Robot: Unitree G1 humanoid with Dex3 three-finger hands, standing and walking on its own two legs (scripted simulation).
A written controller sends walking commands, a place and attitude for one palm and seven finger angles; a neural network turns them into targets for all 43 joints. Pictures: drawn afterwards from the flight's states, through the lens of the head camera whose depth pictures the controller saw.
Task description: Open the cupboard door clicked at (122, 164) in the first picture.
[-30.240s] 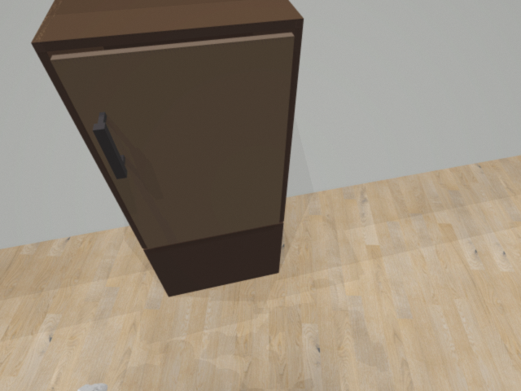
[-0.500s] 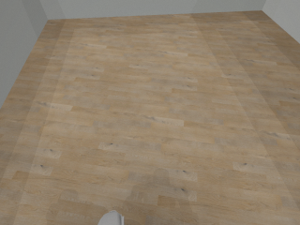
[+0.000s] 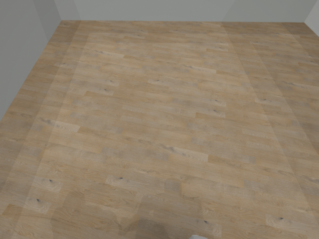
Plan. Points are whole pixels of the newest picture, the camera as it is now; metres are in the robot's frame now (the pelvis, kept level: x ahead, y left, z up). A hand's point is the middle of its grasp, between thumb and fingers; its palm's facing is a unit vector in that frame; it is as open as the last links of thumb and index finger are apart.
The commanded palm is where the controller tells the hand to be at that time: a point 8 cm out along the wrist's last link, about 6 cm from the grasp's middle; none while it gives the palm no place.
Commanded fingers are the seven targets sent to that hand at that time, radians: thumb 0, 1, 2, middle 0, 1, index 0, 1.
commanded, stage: turn to face it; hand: left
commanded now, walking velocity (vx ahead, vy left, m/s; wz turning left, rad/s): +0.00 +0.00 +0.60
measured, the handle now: out of the picture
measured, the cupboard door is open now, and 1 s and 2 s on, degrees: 39 39 39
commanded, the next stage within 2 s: none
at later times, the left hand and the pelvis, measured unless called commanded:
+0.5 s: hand out of the picture +0.06 +0.18 -0.18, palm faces +0.37 -0.90 -0.24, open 7.3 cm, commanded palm none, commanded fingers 0.00 0.90 0.90 -0.20 -0.30 -0.20 -0.30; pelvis +0.09 -0.03 -0.02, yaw +20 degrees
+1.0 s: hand out of the picture +0.09 +0.12 -0.15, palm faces +0.59 -0.76 -0.27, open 7.4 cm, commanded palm none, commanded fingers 0.00 0.90 0.90 -0.20 -0.30 -0.20 -0.30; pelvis +0.15 -0.07 +0.00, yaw +38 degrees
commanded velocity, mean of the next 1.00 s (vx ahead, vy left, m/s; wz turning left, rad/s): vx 0.00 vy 0.00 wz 0.60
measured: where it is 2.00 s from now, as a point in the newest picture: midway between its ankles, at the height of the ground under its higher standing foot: outside the picture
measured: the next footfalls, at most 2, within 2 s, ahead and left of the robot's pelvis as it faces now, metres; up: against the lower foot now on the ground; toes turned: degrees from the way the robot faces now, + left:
right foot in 0.12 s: +0.10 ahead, -0.14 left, +0.00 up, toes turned +0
left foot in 0.50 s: +0.11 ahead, +0.10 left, +0.00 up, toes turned +27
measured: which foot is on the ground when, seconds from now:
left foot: down 0.00-0.12, up 0.14-0.48, down 0.50-0.80, up 0.82-1.00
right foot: up 0.00-0.10, down 0.12-0.48, up 0.50-0.78, down 0.80-1.00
